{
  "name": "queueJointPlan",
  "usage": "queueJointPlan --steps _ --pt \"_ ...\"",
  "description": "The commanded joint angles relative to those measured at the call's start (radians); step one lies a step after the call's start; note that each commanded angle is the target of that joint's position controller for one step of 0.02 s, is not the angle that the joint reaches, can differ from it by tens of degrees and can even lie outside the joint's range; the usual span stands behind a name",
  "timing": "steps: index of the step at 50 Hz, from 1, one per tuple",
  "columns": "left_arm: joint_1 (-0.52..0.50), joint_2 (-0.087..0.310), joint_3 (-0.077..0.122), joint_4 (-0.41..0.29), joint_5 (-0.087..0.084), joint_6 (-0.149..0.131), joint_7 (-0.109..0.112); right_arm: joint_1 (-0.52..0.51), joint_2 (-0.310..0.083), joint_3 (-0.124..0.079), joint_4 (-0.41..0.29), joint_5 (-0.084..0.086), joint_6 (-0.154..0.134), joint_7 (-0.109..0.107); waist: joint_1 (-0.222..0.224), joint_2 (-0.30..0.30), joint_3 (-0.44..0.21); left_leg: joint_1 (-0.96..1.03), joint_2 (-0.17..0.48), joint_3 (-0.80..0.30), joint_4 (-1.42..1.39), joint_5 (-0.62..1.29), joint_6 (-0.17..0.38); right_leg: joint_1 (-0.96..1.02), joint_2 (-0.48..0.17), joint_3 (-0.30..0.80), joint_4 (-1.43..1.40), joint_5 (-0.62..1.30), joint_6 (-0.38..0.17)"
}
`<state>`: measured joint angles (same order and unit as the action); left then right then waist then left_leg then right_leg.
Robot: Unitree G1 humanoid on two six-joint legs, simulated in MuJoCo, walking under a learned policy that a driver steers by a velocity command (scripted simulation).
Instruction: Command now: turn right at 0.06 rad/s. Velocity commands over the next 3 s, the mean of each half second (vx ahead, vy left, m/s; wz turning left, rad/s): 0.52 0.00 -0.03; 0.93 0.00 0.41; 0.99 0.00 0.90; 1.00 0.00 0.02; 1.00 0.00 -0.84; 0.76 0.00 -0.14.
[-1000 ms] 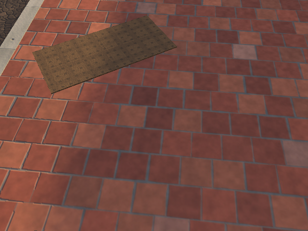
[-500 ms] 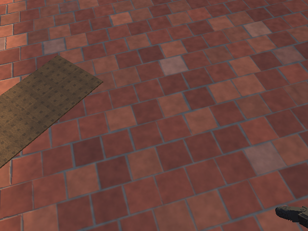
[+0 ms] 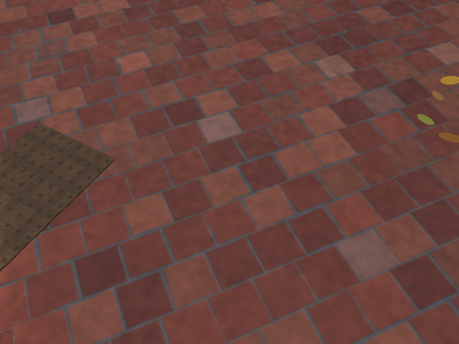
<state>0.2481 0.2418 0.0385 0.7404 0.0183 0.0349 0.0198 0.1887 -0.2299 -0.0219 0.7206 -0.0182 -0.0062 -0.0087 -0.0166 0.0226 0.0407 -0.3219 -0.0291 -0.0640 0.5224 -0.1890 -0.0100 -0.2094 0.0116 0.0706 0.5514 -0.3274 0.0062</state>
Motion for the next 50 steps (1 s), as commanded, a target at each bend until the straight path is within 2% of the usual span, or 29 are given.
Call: queueJointPlan --steps 1,2,3,4,6,7,10,13,14,15,17,18,19,20,21,22,24,31,36,38,39,40,41,42,43,44,45,47,50 --pt "-0.04 0.09 0.016 -0.06 0.008 -0.039 -0.002 -0.044 -0.091 -0.03 -0.066 -0.005 -0.021 -0.003 -0.01 -0.124 -0.035 0.123 0.033 -0.023 -0.033 -0.003 0.0 -0.129 -0.087 0.101 -0.18 -0.051 -0.058" --pt "-0.033 0.094 0.016 -0.054 0.003 -0.048 -0.001 -0.034 -0.097 -0.032 -0.06 -0.002 -0.018 -0.005 -0.008 -0.113 -0.018 0.12 0.036 -0.03 -0.034 0.019 0.006 -0.134 -0.083 0.095 -0.173 -0.033 -0.048" --pt "0.024 0.112 0.022 -0.038 -0.004 -0.05 0.003 -0.017 -0.099 -0.035 -0.048 0.003 -0.015 -0.007 0.009 -0.117 -0.045 0.104 0.002 0.007 0.002 -0.122 0.011 -0.112 -0.071 0.094 -0.19 -0.203 -0.058" --pt "0.074 0.166 0.039 -0.03 -0.015 -0.048 0.006 -0.022 -0.115 -0.043 -0.049 0.02 -0.017 -0.006 0.036 -0.16 -0.014 0.006 -0.042 0.062 0.087 -0.289 0.014 -0.09 -0.106 0.166 -0.237 -0.413 -0.102" --pt "0.126 0.24 0.06 -0.026 -0.027 -0.06 0.01 -0.114 -0.129 -0.051 -0.094 0.064 -0.042 0.005 0.087 -0.254 0.122 -0.256 0.003 0.074 0.311 -0.274 0.033 -0.053 -0.318 0.473 -0.421 -0.651 -0.24" --pt "0.133 0.23 0.057 -0.021 -0.029 -0.077 0.015 -0.139 -0.139 -0.056 -0.107 0.076 -0.06 0.011 0.092 -0.238 0.171 -0.386 0.057 0.018 0.391 -0.28 0.052 -0.005 -0.363 0.541 -0.45 -0.59 -0.275" --pt "0.11 0.173 0.044 -0.027 -0.04 -0.104 0.007 -0.129 -0.115 -0.047 -0.1 0.053 -0.099 0.033 0.081 -0.146 0.106 -0.477 0.117 0.015 0.319 -0.171 0.066 0.18 -0.32 0.402 -0.409 -0.32 -0.231" --pt "0.071 0.199 0.051 -0.043 -0.048 -0.104 -0.008 -0.116 -0.093 -0.036 -0.087 0.042 -0.107 0.05 0.066 -0.171 0.034 -0.158 0.063 0.106 0.135 -0.076 0.035 0.038 -0.216 0.193 -0.397 -0.151 -0.191" --pt "0.083 0.229 0.066 -0.012 0.027 -0.102 -0.029 -0.096 -0.103 -0.042 -0.086 -0.035 -0.052 0.073 0.052 -0.205 0.015 -0.036 0.017 0.177 0.088 -0.111 0.033 -0.019 -0.168 0.138 -0.408 -0.2 -0.183" --pt "0.071 0.214 0.067 -0.012 0.024 -0.102 -0.037 -0.033 -0.116 -0.051 -0.068 -0.031 -0.03 0.073 0.021 -0.195 0.021 0.099 0.006 0.202 0.062 -0.053 0.034 -0.103 -0.172 0.124 -0.385 -0.219 -0.18" --pt "0.038 0.173 0.055 -0.008 0.026 -0.105 -0.039 0.251 -0.178 -0.079 0.021 -0.019 -0.028 0.047 -0.129 -0.049 -0.037 0.425 -0.015 0.191 0.038 -0.12 0.043 -0.265 -0.115 0.051 -0.093 -0.049 -0.161" --pt "-0.02 0.105 0.035 -0.034 0.037 -0.11 -0.037 0.467 -0.267 -0.099 0.063 -0.035 -0.041 0.03 -0.243 0.19 -0.116 0.566 0.177 -0.064 -0.089 -0.403 0.067 -0.402 -0.022 -0.054 0.344 -0.002 -0.129" --pt "-0.048 0.013 0.013 -0.113 0.006 -0.122 -0.03 0.492 -0.357 -0.101 0.053 -0.04 -0.056 0.024 -0.21 0.415 -0.133 0.556 0.386 -0.637 -0.373 -0.803 0.118 -0.631 0.115 0.042 0.626 -0.259 -0.117" --pt "-0.033 0.061 0.018 -0.109 0.003 -0.119 -0.031 0.312 -0.301 -0.089 0.023 -0.039 -0.047 0.024 -0.105 0.214 -0.044 0.446 0.433 -0.747 -0.413 -0.862 0.179 -0.727 0.04 0.112 0.744 -0.116 -0.134" --pt "-0.055 0.109 0.027 -0.101 0.016 -0.116 -0.042 0.206 -0.248 -0.076 -0.002 -0.024 -0.049 0.027 -0.049 0.081 0.002 0.358 0.409 -0.608 -0.364 -0.736 0.177 -0.714 -0.044 0.061 0.73 0.009 -0.131" --pt "-0.033 0.126 0.03 -0.079 0.025 -0.114 -0.056 0.169 -0.214 -0.066 -0.002 -0.017 -0.055 0.032 -0.013 0.03 -0.009 0.283 0.341 -0.462 -0.352 -0.607 0.164 -0.628 -0.091 0.031 0.66 0.065 -0.113" --pt "-0.006 0.116 0.025 -0.051 0.042 -0.096 -0.076 0.158 -0.18 -0.052 0.005 -0.013 -0.071 0.027 0.011 0.076 -0.006 0.193 0.255 -0.31 -0.407 -0.479 0.16 -0.542 -0.12 -0.016 0.612 0.123 -0.069" --pt "-0.272 0.085 0.0 -0.14 0.021 -0.078 -0.088 0.307 -0.141 -0.043 0.091 0.011 -0.099 0.029 -0.033 0.022 0.1 0.226 0.201 -0.099 -0.515 -0.098 0.204 -0.615 -0.118 -0.097 0.302 0.345 -0.02" --pt "-0.386 0.086 -0.011 -0.183 0.015 -0.088 -0.087 0.33 -0.185 -0.05 0.128 0.015 -0.101 0.009 -0.036 0.017 0.109 0.321 0.233 -0.088 -0.512 0.259 0.22 -0.442 -0.069 -0.117 0.066 0.369 -0.041" --pt "-0.324 0.106 -0.004 -0.168 0.017 -0.095 -0.071 0.313 -0.215 -0.055 0.138 0.012 -0.095 0.005 0.005 0.045 0.043 0.369 0.231 -0.069 -0.367 0.619 0.196 -0.283 -0.012 -0.133 0.012 0.266 -0.062" --pt "-0.215 0.136 0.009 -0.139 0.014 -0.099 -0.055 0.316 -0.241 -0.06 0.148 0.005 -0.093 0.005 0.054 0.074 -0.038 0.37 0.229 -0.065 -0.216 0.826 0.182 -0.128 0.027 -0.138 0.017 0.185 -0.074" --pt "-0.001 0.173 0.027 -0.076 0.014 -0.105 -0.035 0.293 -0.259 -0.066 0.15 0.0 -0.087 0.006 0.154 0.063 -0.157 0.289 0.192 -0.039 0.034 0.837 0.165 0.136 0.045 -0.147 0.0 0.146 -0.086" --pt "0.199 0.244 0.051 -0.034 0.034 -0.111 -0.011 0.273 -0.218 -0.057 0.129 -0.001 -0.09 0.01 0.237 0.011 -0.286 0.062 0.136 -0.025 0.352 0.571 0.154 0.436 -0.119 0.009 0.018 -0.03 -0.102" --pt "0.258 0.34 0.076 -0.03 0.075 -0.115 -0.003 0.354 -0.038 -0.021 0.076 0.029 -0.096 0.019 0.165 -0.284 -0.449 -0.27 -0.004 0.01 0.72 -0.193 0.136 0.675 -0.436 0.504 -0.121 -0.574 -0.145" --pt "0.197 0.308 0.07 -0.047 0.058 -0.113 -0.012 0.305 -0.107 -0.033 0.061 0.043 -0.093 0.024 0.153 -0.293 -0.444 -0.361 -0.017 -0.058 0.858 -0.24 0.162 0.58 -0.467 0.803 -0.336 -0.728 -0.157" --pt "0.091 0.231 0.055 -0.04 0.049 -0.112 -0.013 0.206 -0.142 -0.046 0.047 0.031 -0.082 0.023 0.112 -0.2 -0.245 -0.432 0.049 -0.037 0.886 -0.136 0.164 0.439 -0.425 0.622 -0.325 -0.61 -0.134" --pt "0.05 0.166 0.043 -0.034 0.041 -0.117 -0.016 0.166 -0.137 -0.042 0.049 0.02 -0.075 0.031 0.095 -0.094 -0.152 -0.414 0.094 -0.025 0.836 -0.066 0.156 0.306 -0.392 0.443 -0.314 -0.385 -0.13" --pt "0.04 0.117 0.029 0.0 0.033 -0.127 -0.013 0.162 -0.099 -0.04 0.05 -0.004 -0.047 0.05 0.038 -0.107 -0.074 -0.352 0.139 -0.018 0.785 -0.048 0.13 0.14 -0.33 0.217 -0.35 -0.153 -0.104" --pt "0.071 0.079 0.021 0.056 0.002 -0.154 -0.025 0.072 -0.057 -0.03 0.005 -0.013 -0.002 0.072 0.008 -0.11 0.012 -0.416 0.18 0.006 0.764 -0.003 0.108 0.076 -0.309 0.012 -0.411 0.016 -0.081"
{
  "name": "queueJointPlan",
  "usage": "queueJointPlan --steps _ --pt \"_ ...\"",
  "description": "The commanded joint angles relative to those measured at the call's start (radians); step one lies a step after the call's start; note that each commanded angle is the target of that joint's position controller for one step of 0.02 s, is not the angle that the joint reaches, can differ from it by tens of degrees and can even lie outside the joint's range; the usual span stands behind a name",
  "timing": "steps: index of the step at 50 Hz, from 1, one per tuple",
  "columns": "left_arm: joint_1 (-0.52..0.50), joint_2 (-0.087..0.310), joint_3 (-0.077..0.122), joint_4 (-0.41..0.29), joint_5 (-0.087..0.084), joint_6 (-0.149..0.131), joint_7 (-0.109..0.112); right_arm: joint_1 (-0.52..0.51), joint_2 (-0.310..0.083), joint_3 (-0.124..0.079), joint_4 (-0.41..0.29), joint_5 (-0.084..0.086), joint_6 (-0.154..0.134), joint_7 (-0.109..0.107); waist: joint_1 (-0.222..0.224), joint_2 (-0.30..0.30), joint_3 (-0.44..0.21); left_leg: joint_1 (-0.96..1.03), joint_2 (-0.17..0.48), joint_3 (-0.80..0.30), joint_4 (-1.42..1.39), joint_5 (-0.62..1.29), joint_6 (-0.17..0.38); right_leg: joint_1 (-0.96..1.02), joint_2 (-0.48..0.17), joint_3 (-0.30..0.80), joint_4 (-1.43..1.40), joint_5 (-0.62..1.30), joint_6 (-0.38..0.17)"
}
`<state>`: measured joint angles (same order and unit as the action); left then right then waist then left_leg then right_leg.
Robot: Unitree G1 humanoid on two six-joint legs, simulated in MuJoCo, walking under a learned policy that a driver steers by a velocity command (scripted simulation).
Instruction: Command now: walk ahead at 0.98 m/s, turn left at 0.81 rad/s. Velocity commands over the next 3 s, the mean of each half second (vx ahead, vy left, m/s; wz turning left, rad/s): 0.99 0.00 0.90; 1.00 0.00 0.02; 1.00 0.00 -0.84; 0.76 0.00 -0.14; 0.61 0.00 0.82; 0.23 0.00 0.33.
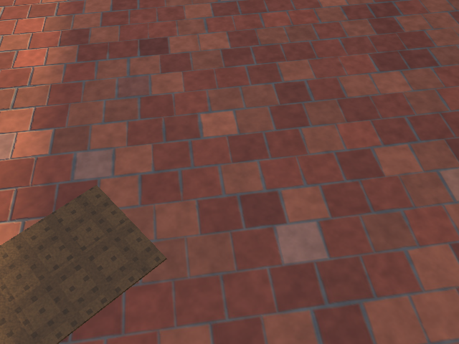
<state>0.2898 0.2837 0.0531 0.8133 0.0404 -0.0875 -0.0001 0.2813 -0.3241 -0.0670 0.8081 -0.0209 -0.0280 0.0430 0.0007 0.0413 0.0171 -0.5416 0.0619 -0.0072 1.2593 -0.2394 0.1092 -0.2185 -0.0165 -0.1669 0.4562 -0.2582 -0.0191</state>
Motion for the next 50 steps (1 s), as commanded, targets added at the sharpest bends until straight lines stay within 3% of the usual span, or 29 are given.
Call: queueJointPlan --steps 1,6,9,11,13,14,15,16,17,18,19,22,23,25,28,30,32,34,35,36,37,38,39,40,41,43,45,48,50 --pt "0.034 0.035 0.006 -0.008 -0.021 -0.038 -0.007 -0.06 0.037 0.018 -0.1 -0.012 0.026 0.027 -0.012 -0.12 0.055 -0.222 0.091 -0.037 0.015 0.095 -0.016 0.077 -0.267 0.181 -0.331 0.011 -0.05" --pt "0.043 0.068 0.01 0.021 -0.011 -0.057 0.001 -0.245 0.011 0.032 -0.174 -0.003 0.028 0.051 -0.028 -0.065 0.146 -0.178 0.054 0.083 -0.314 0.314 0.015 0.066 -0.19 -0.086 -0.404 0.29 -0.029" --pt "0.099 0.124 0.016 0.039 -0.016 -0.046 0.015 -0.305 0.006 0.037 -0.188 -0.001 0.018 0.059 -0.026 -0.061 0.14 -0.065 -0.025 0.194 -0.488 0.327 0.067 0.201 -0.2 -0.161 -0.336 0.805 -0.005" --pt "0.118 0.183 0.029 0.032 -0.013 -0.016 0.03 -0.216 -0.032 0.026 -0.159 0.007 0.016 0.043 -0.082 -0.115 0.05 0.042 -0.11 0.242 -0.508 0.224 0.093 0.332 -0.221 -0.164 -0.148 1.253 0.004" --pt "0.047 0.24 0.048 0.0 -0.001 0.027 0.037 0.103 -0.105 -0.013 -0.074 0.014 0.015 0.019 -0.244 -0.158 -0.117 0.371 -0.162 0.198 -0.508 0.067 0.138 0.287 -0.263 -0.126 0.274 1.369 -0.029" --pt "0.025 0.237 0.051 -0.012 0.004 0.037 0.028 0.28 -0.153 -0.045 -0.01 0.011 0.014 -0.004 -0.3 -0.114 -0.188 0.619 -0.181 0.125 -0.576 -0.016 0.158 0.136 -0.239 -0.104 0.591 1.136 -0.031" --pt "-0.006 0.124 0.028 -0.035 0.001 0.029 0.007 0.203 -0.208 -0.073 -0.008 0.03 0.029 -0.027 -0.218 0.118 -0.086 0.696 -0.067 -0.102 -0.651 -0.09 0.191 -0.17 -0.041 -0.085 0.975 0.136 0.001" --pt "0.041 0.071 0.009 -0.166 -0.014 0.003 0.0 0.113 -0.319 -0.087 -0.057 -0.013 0.044 -0.018 -0.078 0.251 -0.2 0.948 0.147 -0.698 -0.836 -0.129 0.398 -0.597 0.084 0.084 1.254 -0.241 0.056" --pt "-0.055 0.109 0.002 -0.187 -0.004 -0.028 0.005 0.14 -0.285 -0.09 -0.081 -0.009 0.042 -0.024 -0.131 0.019 -0.23 0.935 0.192 -0.822 -0.985 -0.212 0.386 -0.668 0.02 0.243 1.214 -0.159 0.04" --pt "-0.079 0.113 -0.004 -0.185 -0.01 -0.044 0.005 0.133 -0.233 -0.08 -0.053 -0.005 0.03 -0.033 -0.092 -0.08 -0.096 0.781 0.183 -0.771 -1.034 -0.186 0.337 -0.655 -0.027 0.255 1.097 -0.105 0.033" --pt "-0.1 0.103 -0.01 -0.183 -0.001 -0.042 0.007 0.112 -0.19 -0.067 -0.035 -0.002 0.015 -0.038 -0.039 -0.15 -0.018 0.627 0.139 -0.675 -1.036 -0.094 0.294 -0.589 -0.067 0.254 0.982 -0.088 0.036" --pt "-0.074 0.079 -0.02 -0.16 0.042 0.021 0.001 0.037 -0.119 -0.035 -0.047 0.018 -0.029 -0.047 0.043 -0.163 0.025 0.354 -0.001 -0.442 -1.044 0.05 0.243 -0.424 -0.121 0.242 0.816 -0.108 0.076" --pt "-0.085 0.065 -0.027 -0.18 0.037 0.034 -0.005 0.055 -0.126 -0.034 -0.048 0.018 -0.042 -0.043 0.048 -0.119 0.033 0.288 0.0 -0.425 -1.061 0.085 0.253 -0.401 -0.129 0.221 0.73 -0.1 0.088" --pt "-0.235 0.043 -0.042 -0.237 0.026 0.034 -0.015 0.094 -0.115 -0.032 -0.034 0.017 -0.059 -0.039 0.003 -0.102 0.097 0.22 -0.037 -0.357 -1.108 0.179 0.229 -0.399 -0.134 0.171 0.536 0.053 0.094" --pt "-0.345 0.007 -0.061 -0.262 0.005 0.02 -0.034 0.162 -0.097 -0.028 -0.005 0.029 -0.07 -0.029 -0.074 -0.055 0.085 0.259 -0.073 -0.271 -1.127 0.397 0.151 -0.286 -0.085 0.12 0.239 0.39 0.048" --pt "-0.374 0.024 -0.056 -0.268 -0.007 0.016 -0.034 0.194 -0.113 -0.029 0.015 0.035 -0.077 -0.028 -0.103 -0.028 0.066 0.367 -0.031 -0.271 -1.141 0.515 0.126 -0.245 -0.054 0.108 0.148 0.481 0.013" --pt "-0.377 0.059 -0.043 -0.273 -0.008 0.014 -0.027 0.193 -0.139 -0.031 0.027 0.026 -0.078 -0.037 -0.094 -0.005 0.043 0.511 0.001 -0.258 -1.08 0.718 0.102 -0.226 -0.017 0.105 0.075 0.425 -0.024" --pt "-0.233 0.128 -0.011 -0.235 -0.009 0.011 -0.011 0.186 -0.191 -0.04 0.037 0.008 -0.074 -0.048 -0.014 0.04 -0.06 0.629 0.031 -0.25 -0.883 1.044 0.063 -0.089 0.053 0.105 0.076 0.264 -0.051" --pt "-0.065 0.167 0.01 -0.186 -0.021 0.013 0.002 0.153 -0.217 -0.046 0.039 -0.013 -0.066 -0.052 0.079 0.064 -0.139 0.638 0.035 -0.224 -0.703 1.123 0.052 0.04 0.071 0.094 0.089 0.164 -0.067" --pt "0.163 0.199 0.029 -0.118 -0.022 0.019 0.019 0.085 -0.202 -0.043 0.029 -0.03 -0.059 -0.054 0.208 0.051 -0.205 0.517 0.004 -0.177 -0.432 1.041 0.041 0.252 0.031 0.104 0.096 0.099 -0.089" --pt "0.365 0.265 0.047 -0.074 -0.006 0.024 0.037 0.052 -0.091 -0.016 0.002 -0.041 -0.067 -0.058 0.269 -0.102 -0.296 0.316 -0.08 -0.108 0.014 0.554 0.03 0.447 -0.147 0.323 0.148 -0.172 -0.125" --pt "0.279 0.311 0.059 -0.056 0.01 0.021 0.015 0.25 0.021 0.013 -0.033 0.034 -0.083 -0.032 0.073 -0.494 -0.384 -0.055 -0.285 -0.153 0.263 -0.207 -0.026 0.636 -0.356 1.068 -0.148 -0.335 -0.299" --pt "0.124 0.2 0.051 -0.089 -0.003 0.027 -0.008 0.149 -0.053 0.02 -0.021 -0.003 -0.08 -0.044 0.07 -0.235 -0.208 -0.204 -0.149 -0.136 0.255 -0.129 0.003 0.536 -0.311 1.067 -0.212 -0.419 -0.308" --pt "0.07 0.14 0.038 -0.093 -0.02 0.022 -0.017 0.021 -0.079 0.019 -0.049 -0.017 -0.083 -0.036 0.068 -0.088 -0.123 -0.199 -0.092 -0.128 0.191 -0.045 -0.005 0.403 -0.276 0.906 -0.201 -0.328 -0.299" --pt "0.082 0.101 0.03 -0.064 -0.016 0.02 -0.022 -0.052 -0.075 0.023 -0.074 -0.029 -0.086 -0.032 0.056 0.013 -0.057 -0.165 -0.062 -0.114 0.108 -0.027 -0.012 0.275 -0.23 0.801 -0.207 -0.209 -0.277" --pt "0.126 0.08 0.017 -0.005 -0.017 0.011 -0.014 -0.104 -0.03 0.042 -0.126 -0.059 -0.07 -0.018 0.003 -0.028 0.016 -0.133 -0.023 -0.105 -0.004 -0.058 -0.05 0.111 -0.151 0.686 -0.236 -0.116 -0.26" --pt "0.154 0.105 0.023 0.019 -0.032 -0.002 -0.008 -0.132 -0.013 0.059 -0.163 -0.066 -0.057 -0.011 -0.021 -0.07 0.056 -0.152 0.01 -0.086 -0.129 -0.094 -0.087 0.039 -0.124 0.641 -0.282 -0.07 -0.273" --pt "0.121 0.135 0.039 -0.002 -0.031 -0.008 -0.005 -0.304 -0.011 0.086 -0.242 -0.04 -0.061 0.009 -0.007 -0.078 0.11 -0.007 0.011 -0.022 -0.467 0.103 -0.135 -0.156 -0.06 0.533 -0.37 0.033 -0.252" --pt "0.127 0.17 0.054 -0.005 -0.044 -0.013 -0.016 -0.352 0.002 0.095 -0.253 -0.019 -0.062 0.017 0.02 -0.09 0.086 0.192 -0.03 0.022 -0.598 0.27 -0.14 -0.227 -0.047 0.502 -0.404 0.171 -0.217"
Over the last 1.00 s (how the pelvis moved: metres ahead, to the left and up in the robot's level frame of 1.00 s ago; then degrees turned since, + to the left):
0.55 0.05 0.00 15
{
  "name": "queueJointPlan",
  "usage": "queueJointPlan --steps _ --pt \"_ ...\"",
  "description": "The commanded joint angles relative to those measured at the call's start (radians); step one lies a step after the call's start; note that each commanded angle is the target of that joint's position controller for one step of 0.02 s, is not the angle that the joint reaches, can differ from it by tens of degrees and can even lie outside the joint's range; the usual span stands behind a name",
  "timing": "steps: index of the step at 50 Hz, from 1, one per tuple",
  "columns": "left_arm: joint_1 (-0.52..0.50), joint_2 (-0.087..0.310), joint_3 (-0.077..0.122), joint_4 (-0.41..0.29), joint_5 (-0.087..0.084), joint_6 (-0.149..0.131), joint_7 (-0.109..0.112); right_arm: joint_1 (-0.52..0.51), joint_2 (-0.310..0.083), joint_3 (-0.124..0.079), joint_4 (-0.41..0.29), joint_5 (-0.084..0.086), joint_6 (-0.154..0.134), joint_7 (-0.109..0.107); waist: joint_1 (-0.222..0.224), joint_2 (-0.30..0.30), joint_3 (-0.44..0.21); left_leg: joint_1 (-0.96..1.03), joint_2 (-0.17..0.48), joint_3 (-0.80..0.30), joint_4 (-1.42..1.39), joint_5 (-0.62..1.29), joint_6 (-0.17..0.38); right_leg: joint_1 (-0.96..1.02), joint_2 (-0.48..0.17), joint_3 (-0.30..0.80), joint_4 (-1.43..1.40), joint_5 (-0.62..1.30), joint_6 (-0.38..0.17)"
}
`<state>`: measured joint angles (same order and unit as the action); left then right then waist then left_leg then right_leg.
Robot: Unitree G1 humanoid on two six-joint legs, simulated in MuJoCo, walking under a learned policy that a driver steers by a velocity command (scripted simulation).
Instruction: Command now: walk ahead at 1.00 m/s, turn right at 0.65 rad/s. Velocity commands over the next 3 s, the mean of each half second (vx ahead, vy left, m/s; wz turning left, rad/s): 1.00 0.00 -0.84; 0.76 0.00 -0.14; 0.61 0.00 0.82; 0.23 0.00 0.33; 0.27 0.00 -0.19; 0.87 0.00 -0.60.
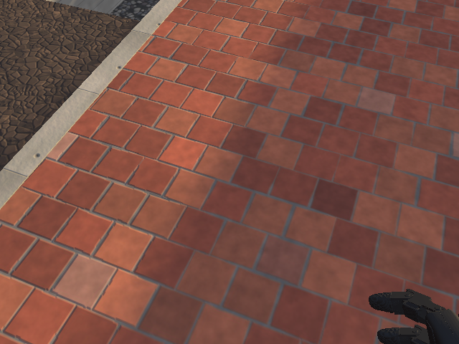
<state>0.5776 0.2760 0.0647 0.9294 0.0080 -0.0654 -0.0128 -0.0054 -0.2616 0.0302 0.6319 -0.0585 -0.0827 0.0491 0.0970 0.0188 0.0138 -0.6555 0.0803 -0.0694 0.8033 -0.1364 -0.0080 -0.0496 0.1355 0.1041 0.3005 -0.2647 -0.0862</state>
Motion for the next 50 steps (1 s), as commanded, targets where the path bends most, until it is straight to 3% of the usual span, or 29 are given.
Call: queueJointPlan --steps 1,4,6,7,8,9,10,12,13,16,22,24,26,27,28,29,30,31,32,33,34,36,39,42,43,46,48,49,50 --pt "-0.144 0.189 0.047 -0.119 -0.019 -0.037 -0.009 -0.07 -0.072 -0.007 -0.076 0.024 -0.006 0.005 -0.068 -0.07 0.075 0.34 -0.056 0.082 -0.167 0.218 -0.019 -0.358 -0.211 0.237 -0.236 0.26 -0.137" --pt "-0.092 0.199 0.052 -0.104 -0.022 -0.027 -0.003 -0.047 -0.122 -0.028 -0.071 0.019 -0.011 -0.019 -0.065 -0.061 0.008 0.383 -0.084 0.072 -0.272 0.136 0.003 -0.151 -0.221 0.234 -0.056 0.526 -0.089" --pt "-0.105 0.236 0.061 -0.104 -0.015 -0.022 -0.003 0.185 -0.174 -0.061 -0.008 0.014 -0.021 -0.046 -0.182 -0.037 -0.15 0.677 -0.094 0.073 -0.29 0.009 0.03 -0.174 -0.164 0.188 0.315 0.679 -0.047" --pt "-0.133 0.192 0.051 -0.127 -0.017 -0.031 -0.006 0.375 -0.242 -0.09 0.014 -0.001 -0.025 -0.07 -0.27 0.008 -0.264 0.902 0.077 -0.087 -0.297 -0.223 0.063 -0.324 -0.119 0.148 0.603 0.482 -0.032" --pt "-0.079 0.027 0.012 -0.166 -0.044 -0.034 0.004 0.466 -0.309 -0.112 0.025 -0.037 -0.019 -0.081 -0.239 0.224 -0.405 1.138 0.388 -0.53 -0.4 -0.557 0.132 -0.593 -0.032 0.047 0.921 -0.216 -0.019" --pt "-0.091 0.077 0.006 -0.197 -0.036 -0.019 0.008 0.423 -0.31 -0.123 0.033 -0.012 -0.005 -0.077 -0.204 0.281 -0.408 1.074 0.421 -0.793 -0.529 -0.688 0.184 -0.718 -0.081 -0.001 1.071 -0.181 -0.031" --pt "-0.193 0.116 0.015 -0.188 -0.014 -0.003 0.009 0.332 -0.201 -0.104 0.023 -0.002 -0.003 -0.074 -0.199 0.139 -0.225 0.936 0.353 -0.616 -0.535 -0.636 0.166 -0.776 -0.146 -0.021 1.077 -0.08 -0.034" --pt "-0.314 0.1 0.016 -0.19 0.015 0.013 -0.016 0.33 -0.111 -0.083 0.059 -0.002 -0.009 -0.063 -0.191 0.029 -0.044 0.724 0.25 -0.278 -0.53 -0.172 0.115 -0.728 -0.202 -0.026 0.992 -0.025 -0.02" --pt "-0.296 0.071 0.012 -0.211 0.02 0.027 -0.028 0.333 -0.111 -0.081 0.082 0.005 -0.014 -0.067 -0.147 0.088 -0.045 0.691 0.241 -0.232 -0.552 -0.157 0.122 -0.725 -0.208 -0.034 0.985 -0.027 -0.009" --pt "-0.398 0.031 -0.004 -0.276 0.024 0.066 -0.052 0.354 -0.065 -0.074 0.137 0.037 -0.039 -0.05 -0.11 0.086 0.017 0.641 0.225 -0.057 -0.599 0.07 0.104 -0.788 -0.252 -0.051 0.962 0.0 0.003" --pt "-0.603 0.049 -0.037 -0.38 0.023 0.065 -0.095 0.321 -0.133 -0.088 0.171 0.036 -0.057 -0.055 -0.075 0.021 0.118 0.522 0.119 0.303 -0.712 0.393 0.048 -0.585 -0.197 -0.221 0.544 0.289 -0.037" --pt "-0.598 0.07 -0.035 -0.368 0.021 0.061 -0.092 0.386 -0.186 -0.098 0.18 0.037 -0.049 -0.061 -0.068 0.031 0.076 0.61 0.119 0.341 -0.6 0.864 0.029 -0.461 -0.11 -0.303 0.471 0.271 -0.073" --pt "-0.43 0.124 -0.016 -0.322 0.021 0.056 -0.077 0.384 -0.258 -0.116 0.168 0.03 -0.018 -0.075 0.041 0.08 -0.034 0.665 0.16 0.336 -0.326 1.171 0.027 -0.268 -0.044 -0.304 0.461 0.17 -0.11" --pt "-0.239 0.158 0.004 -0.265 0.027 0.053 -0.065 0.351 -0.278 -0.12 0.153 0.026 -0.003 -0.08 0.132 0.092 -0.122 0.6 0.184 0.311 -0.096 1.185 0.042 -0.051 -0.029 -0.253 0.442 0.132 -0.142" --pt "-0.053 0.2 0.032 -0.192 0.029 0.053 -0.041 0.336 -0.268 -0.117 0.145 0.016 0.005 -0.076 0.199 0.047 -0.195 0.432 0.153 0.305 0.217 0.932 0.044 0.225 -0.031 -0.171 0.374 0.092 -0.17" --pt "-0.126 0.282 0.057 -0.184 0.019 0.063 -0.014 0.368 -0.143 -0.089 0.118 0.004 0.002 -0.055 0.08 -0.208 -0.148 0.156 -0.031 0.3 0.617 -0.216 0.023 0.331 -0.201 0.084 0.322 0.048 -0.194" --pt "-0.195 0.38 0.071 -0.252 0.038 0.073 -0.007 0.452 -0.135 -0.075 0.014 0.042 -0.008 -0.056 -0.008 -0.302 -0.366 -0.142 -0.105 0.093 0.887 -0.379 0.0 0.578 -0.442 0.649 0.134 -0.023 -0.38" --pt "-0.162 0.313 0.068 -0.256 0.027 0.076 0.009 0.319 -0.196 -0.078 0.009 0.033 -0.028 -0.056 0.057 -0.088 -0.317 -0.216 -0.051 0.008 0.847 -0.237 0.006 0.502 -0.425 0.673 -0.001 -0.117 -0.345" --pt "-0.199 0.272 0.057 -0.227 0.023 0.065 0.021 0.308 -0.183 -0.071 0.015 0.041 -0.034 -0.056 0.0 -0.02 -0.146 -0.208 -0.006 0.017 0.754 -0.183 0.012 0.323 -0.412 0.575 -0.032 -0.085 -0.31" --pt "-0.229 0.232 0.045 -0.212 0.024 0.047 0.023 0.294 -0.165 -0.064 0.028 0.027 -0.031 -0.057 -0.052 0.063 -0.06 -0.137 0.036 0.022 0.655 -0.174 0.012 0.144 -0.375 0.484 -0.04 0.0 -0.275" --pt "-0.266 0.203 0.032 -0.212 0.025 0.029 0.027 0.315 -0.146 -0.058 0.039 0.011 -0.015 -0.052 -0.099 0.082 -0.028 -0.049 0.057 0.012 0.592 -0.187 0.008 0.005 -0.335 0.399 -0.042 0.071 -0.258" --pt "-0.278 0.138 0.006 -0.192 0.015 -0.006 0.02 0.361 -0.112 -0.053 0.073 0.007 0.029 -0.036 -0.149 0.071 0.001 0.049 0.09 0.013 0.478 -0.216 -0.001 -0.151 -0.291 0.26 -0.1 0.106 -0.229" --pt "-0.258 0.134 0.002 -0.15 0.004 -0.042 0.0 0.219 -0.062 -0.04 0.031 0.027 0.037 -0.025 -0.138 0.039 0.129 0.05 0.078 0.076 0.214 -0.066 0.005 -0.238 -0.239 0.012 -0.132 0.703 -0.172" --pt "-0.241 0.109 -0.009 -0.13 -0.007 -0.063 -0.009 0.166 -0.014 -0.03 0.038 0.054 0.018 -0.004 -0.089 -0.015 0.065 0.212 -0.018 0.162 -0.104 0.31 0.057 -0.188 -0.173 -0.166 -0.132 0.831 -0.064" --pt "-0.252 0.121 -0.006 -0.151 -0.024 -0.062 0.021 0.085 -0.048 -0.047 0.018 0.101 -0.019 -0.011 -0.039 -0.004 0.029 0.197 -0.045 0.127 -0.15 0.388 0.045 -0.123 -0.202 -0.14 -0.097 0.797 -0.043" --pt "-0.25 0.194 0.007 -0.151 -0.001 -0.019 0.065 0.127 -0.108 -0.081 0.002 0.089 -0.039 0.016 -0.08 -0.083 -0.06 0.245 -0.142 0.167 -0.285 0.464 0.047 0.068 -0.215 -0.192 0.069 0.9 0.047" --pt "-0.325 0.198 0.012 -0.189 0.017 0.009 0.08 0.374 -0.182 -0.125 0.062 0.083 -0.017 0.022 -0.201 -0.142 -0.156 0.507 -0.199 0.179 -0.209 0.357 0.064 -0.004 -0.218 -0.199 0.348 1.025 0.087" --pt "-0.414 0.193 0.011 -0.218 0.013 0.015 0.077 0.553 -0.21 -0.143 0.102 0.081 -0.002 0.009 -0.319 -0.1 -0.174 0.689 -0.144 0.092 -0.248 0.372 0.102 -0.156 -0.185 -0.2 0.648 0.895 0.116" --pt "-0.374 0.058 -0.02 -0.24 0.047 0.01 0.049 0.577 -0.238 -0.138 0.117 0.072 0.004 -0.009 -0.248 0.243 -0.153 0.833 -0.012 -0.082 -0.222 0.768 0.158 -0.399 -0.004 -0.205 1.086 -0.257 0.145"
Over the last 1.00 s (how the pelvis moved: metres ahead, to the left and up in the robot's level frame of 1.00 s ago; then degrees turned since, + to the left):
0.90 0.23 0.00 24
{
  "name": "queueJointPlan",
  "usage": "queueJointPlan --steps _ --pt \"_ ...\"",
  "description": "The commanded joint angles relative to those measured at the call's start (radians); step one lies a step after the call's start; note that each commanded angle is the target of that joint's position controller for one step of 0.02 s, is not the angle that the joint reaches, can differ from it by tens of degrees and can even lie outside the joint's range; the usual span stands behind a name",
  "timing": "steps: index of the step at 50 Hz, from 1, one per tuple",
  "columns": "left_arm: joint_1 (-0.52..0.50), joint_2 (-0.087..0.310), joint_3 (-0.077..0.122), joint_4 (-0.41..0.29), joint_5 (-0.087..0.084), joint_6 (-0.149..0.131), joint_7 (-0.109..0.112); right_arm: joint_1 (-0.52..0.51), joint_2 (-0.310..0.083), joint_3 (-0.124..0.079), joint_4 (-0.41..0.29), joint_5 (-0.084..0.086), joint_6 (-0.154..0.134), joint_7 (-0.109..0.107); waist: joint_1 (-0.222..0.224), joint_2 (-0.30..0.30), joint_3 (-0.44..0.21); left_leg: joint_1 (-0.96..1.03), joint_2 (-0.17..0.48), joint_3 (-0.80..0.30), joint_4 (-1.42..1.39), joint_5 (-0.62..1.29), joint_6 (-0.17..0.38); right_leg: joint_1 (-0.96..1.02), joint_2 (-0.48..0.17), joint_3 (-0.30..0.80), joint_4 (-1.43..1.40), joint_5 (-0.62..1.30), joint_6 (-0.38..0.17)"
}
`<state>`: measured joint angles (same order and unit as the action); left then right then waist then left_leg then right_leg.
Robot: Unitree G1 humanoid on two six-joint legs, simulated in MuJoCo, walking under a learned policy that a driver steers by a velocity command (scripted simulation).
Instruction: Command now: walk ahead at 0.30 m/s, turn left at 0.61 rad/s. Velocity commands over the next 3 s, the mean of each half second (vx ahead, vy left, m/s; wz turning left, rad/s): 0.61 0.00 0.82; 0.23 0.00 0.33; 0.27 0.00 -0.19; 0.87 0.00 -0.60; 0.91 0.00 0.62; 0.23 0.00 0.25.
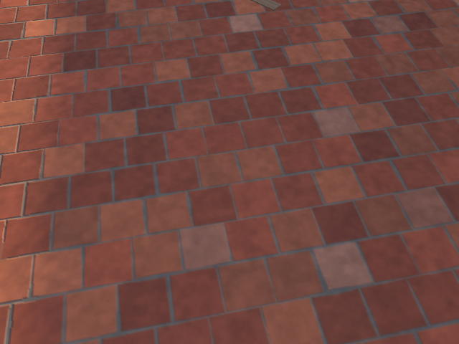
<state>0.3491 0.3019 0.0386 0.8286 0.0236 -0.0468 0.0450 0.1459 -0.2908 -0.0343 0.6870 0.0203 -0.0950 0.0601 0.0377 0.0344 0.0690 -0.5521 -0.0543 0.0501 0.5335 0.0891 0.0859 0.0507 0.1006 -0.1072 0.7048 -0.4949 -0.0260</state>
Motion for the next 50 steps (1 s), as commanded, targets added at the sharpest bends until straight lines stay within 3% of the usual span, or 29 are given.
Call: queueJointPlan --steps 1,2,3,4,6,9,10,11,12,14,19,22,24,25,26,27,28,29,30,31,32,34,36,40,44,47,48,49,50 --pt "0.105 -0.019 -0.017 -0.162 -0.014 -0.023 -0.034 0.288 -0.26 -0.065 -0.027 -0.081 -0.002 -0.025 -0.025 0.287 -0.422 0.926 0.376 -0.787 -0.031 0.528 0.314 -0.737 0.095 0.234 0.996 -0.185 0.124" --pt "0.087 0.111 -0.003 -0.161 -0.021 -0.033 -0.05 0.174 -0.244 -0.084 -0.113 -0.068 0.016 -0.029 -0.074 0.102 -0.499 0.865 0.374 -0.863 -0.155 0.17 0.321 -0.712 0.029 0.316 0.956 -0.057 0.078" --pt "-0.034 0.157 0.011 -0.196 -0.026 -0.032 -0.053 0.135 -0.182 -0.071 -0.129 -0.025 0.03 -0.034 -0.071 -0.059 -0.364 0.711 0.305 -0.8 -0.223 -0.343 0.283 -0.752 -0.021 0.303 0.84 0.031 0.037" --pt "-0.102 0.153 0.015 -0.217 -0.018 -0.028 -0.047 0.108 -0.158 -0.06 -0.13 0.008 0.039 -0.033 -0.037 -0.156 -0.253 0.549 0.258 -0.785 -0.3 -0.653 0.239 -0.756 -0.06 0.279 0.729 0.085 0.022" --pt "-0.122 0.146 0.018 -0.234 -0.006 -0.013 -0.042 0.063 -0.164 -0.062 -0.143 -0.006 0.038 -0.042 0.013 -0.083 -0.133 0.335 0.164 -0.738 -0.393 -0.779 0.195 -0.679 -0.094 0.282 0.53 0.152 0.017" --pt "-0.175 0.109 0.016 -0.232 0.008 -0.025 -0.025 0.091 -0.156 -0.065 -0.133 0.001 0.039 -0.062 -0.017 -0.04 -0.093 0.244 0.082 -0.612 -0.371 -0.594 0.186 -0.624 -0.116 0.26 0.34 0.21 0.053" --pt "-0.165 0.06 -0.017 -0.224 0.078 0.018 -0.037 0.176 -0.203 -0.076 -0.056 -0.031 0.066 -0.064 -0.03 -0.068 -0.099 0.221 0.06 -0.505 -0.327 -0.446 0.15 -0.595 -0.149 0.19 0.321 0.234 0.076" --pt "-0.175 0.038 -0.02 -0.234 0.077 0.038 -0.043 0.186 -0.196 -0.075 -0.057 -0.03 0.08 -0.063 -0.037 -0.052 -0.1 0.217 0.028 -0.485 -0.312 -0.453 0.128 -0.607 -0.147 0.179 0.306 0.266 0.085" --pt "-0.207 0.043 -0.024 -0.256 0.057 0.047 -0.047 0.186 -0.195 -0.074 -0.064 -0.032 0.086 -0.058 -0.052 0.02 -0.089 0.207 0.036 -0.532 -0.325 -0.489 0.137 -0.629 -0.146 0.178 0.256 0.283 0.098" --pt "-0.28 0.08 -0.014 -0.27 0.037 0.046 -0.041 0.205 -0.175 -0.071 -0.069 -0.025 0.089 -0.04 -0.094 0.071 -0.069 0.258 0.043 -0.598 -0.345 -0.551 0.138 -0.678 -0.148 0.198 0.179 0.329 0.116" --pt "-0.422 0.1 -0.011 -0.29 0.024 0.008 -0.044 0.258 -0.206 -0.09 -0.048 -0.025 0.081 -0.04 -0.162 0.063 -0.066 0.446 0.067 -0.691 -0.302 -0.542 0.143 -0.732 -0.117 0.236 -0.023 0.367 0.108" --pt "-0.448 0.097 -0.014 -0.299 0.011 -0.01 -0.047 0.255 -0.213 -0.097 -0.031 -0.037 0.079 -0.04 -0.162 0.065 -0.045 0.442 0.048 -0.714 -0.249 -0.433 0.138 -0.632 -0.068 0.234 -0.151 0.33 0.092" --pt "-0.354 0.107 -0.008 -0.28 0.001 -0.021 -0.039 0.209 -0.213 -0.097 -0.026 -0.043 0.08 -0.048 -0.096 0.081 -0.068 0.373 0.031 -0.697 -0.159 -0.194 0.091 -0.419 -0.033 0.222 -0.242 0.309 0.078" --pt "-0.304 0.142 0.032 -0.266 -0.068 -0.072 -0.019 0.186 -0.11 -0.066 -0.054 0.062 0.082 -0.08 -0.056 0.083 -0.109 0.357 0.04 -0.708 -0.094 -0.198 0.065 -0.264 -0.089 0.296 -0.369 0.431 0.059" --pt "-0.205 0.183 0.047 -0.237 -0.068 -0.089 -0.012 0.181 -0.096 -0.051 -0.049 0.048 0.081 -0.082 -0.006 0.032 -0.211 0.339 -0.004 -0.601 0.074 -0.219 0.016 -0.085 -0.153 0.288 -0.392 0.527 0.023" --pt "-0.096 0.208 0.054 -0.226 -0.037 -0.089 -0.007 0.242 -0.022 -0.03 -0.044 0.008 0.08 -0.078 -0.004 -0.09 -0.354 0.192 -0.076 -0.46 0.342 -0.554 -0.031 0.184 -0.331 0.426 -0.288 0.551 -0.062" --pt "-0.001 0.246 0.065 -0.207 -0.008 -0.077 -0.009 0.283 -0.042 -0.023 -0.093 0.012 0.071 -0.084 -0.005 -0.281 -0.392 -0.086 -0.151 -0.341 0.526 -0.773 -0.069 0.336 -0.526 0.774 -0.295 0.555 -0.217" --pt "-0.035 0.209 0.068 -0.212 -0.026 -0.066 -0.015 0.315 -0.129 -0.038 -0.078 0.009 0.067 -0.086 -0.015 -0.266 -0.324 -0.163 -0.046 -0.294 0.669 -0.714 -0.107 0.252 -0.571 0.867 -0.311 0.507 -0.25" --pt "-0.084 0.132 0.049 -0.23 -0.022 -0.057 -0.018 0.246 -0.177 -0.049 -0.065 0.001 0.077 -0.088 0.008 -0.17 -0.21 -0.182 -0.011 -0.268 0.735 -0.636 -0.135 0.151 -0.502 0.714 -0.307 0.587 -0.213" --pt "-0.116 0.107 0.039 -0.235 -0.015 -0.047 -0.024 0.193 -0.18 -0.055 -0.065 -0.009 0.086 -0.091 0.008 -0.099 -0.136 -0.171 0.001 -0.237 0.746 -0.589 -0.15 0.049 -0.436 0.564 -0.303 0.732 -0.18" --pt "-0.138 0.106 0.035 -0.228 -0.011 -0.041 -0.031 0.166 -0.168 -0.057 -0.078 -0.019 0.089 -0.094 -0.01 -0.098 -0.104 -0.157 0.016 -0.219 0.728 -0.556 -0.155 -0.028 -0.389 0.48 -0.308 0.866 -0.163" --pt "-0.149 0.088 0.026 -0.197 -0.012 -0.041 -0.043 0.157 -0.104 -0.042 -0.081 -0.01 0.091 -0.089 -0.036 -0.14 -0.078 -0.104 0.027 -0.171 0.651 -0.516 -0.156 -0.129 -0.309 0.35 -0.348 1.01 -0.146" --pt "-0.16 0.098 0.029 -0.168 -0.013 -0.04 -0.048 0.153 -0.061 -0.028 -0.084 -0.011 0.091 -0.086 -0.051 -0.178 -0.109 -0.059 0.027 -0.142 0.546 -0.455 -0.162 -0.148 -0.288 0.29 -0.366 1.101 -0.168" --pt "-0.181 0.128 0.035 -0.126 -0.032 -0.021 -0.037 0.053 -0.037 -0.012 -0.101 -0.02 0.089 -0.074 -0.041 -0.156 -0.165 0.074 0.059 -0.111 0.289 -0.275 -0.157 -0.175 -0.283 0.211 -0.381 1.094 -0.174" --pt "-0.136 0.148 0.036 -0.083 -0.04 -0.009 -0.04 -0.05 -0.057 -0.014 -0.124 -0.019 0.087 -0.062 -0.007 -0.141 -0.149 0.158 0.055 -0.1 0.127 -0.226 -0.127 -0.167 -0.303 0.224 -0.364 0.969 -0.173" --pt "-0.142 0.143 0.031 -0.065 -0.055 -0.004 -0.041 -0.049 -0.063 -0.022 -0.124 -0.022 0.082 -0.06 -0.031 -0.13 -0.134 0.257 0.04 -0.082 -0.07 -0.163 -0.069 -0.161 -0.298 0.248 -0.289 0.866 -0.148" --pt "-0.109 0.127 0.024 -0.049 -0.054 -0.009 -0.043 -0.036 -0.084 -0.029 -0.122 -0.028 0.079 -0.065 -0.04 -0.101 -0.143 0.361 0.06 -0.111 -0.162 -0.003 -0.036 -0.194 -0.265 0.236 -0.248 0.82 -0.108" --pt "-0.067 0.102 0.012 -0.055 -0.023 -0.024 -0.047 -0.001 -0.152 -0.042 -0.128 -0.043 0.079 -0.078 -0.026 -0.016 -0.228 0.56 0.185 -0.226 -0.085 0.4 0.02 -0.286 -0.212 0.197 -0.165 0.684 -0.053" --pt "0.032 0.054 -0.008 -0.04 -0.005 -0.031 -0.056 0.012 -0.129 -0.035 -0.123 -0.053 0.093 -0.084 0.006 0.101 -0.343 0.739 0.316 -0.349 -0.005 0.583 0.152 -0.411 -0.165 0.159 -0.099 0.357 0.011"
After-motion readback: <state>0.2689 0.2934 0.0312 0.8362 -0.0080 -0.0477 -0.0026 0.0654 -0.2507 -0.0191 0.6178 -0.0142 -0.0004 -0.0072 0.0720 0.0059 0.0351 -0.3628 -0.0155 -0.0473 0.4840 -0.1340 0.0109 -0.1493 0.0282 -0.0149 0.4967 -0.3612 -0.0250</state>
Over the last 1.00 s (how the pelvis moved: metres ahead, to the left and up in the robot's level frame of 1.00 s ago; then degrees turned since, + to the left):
0.87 -0.22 -0.04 -30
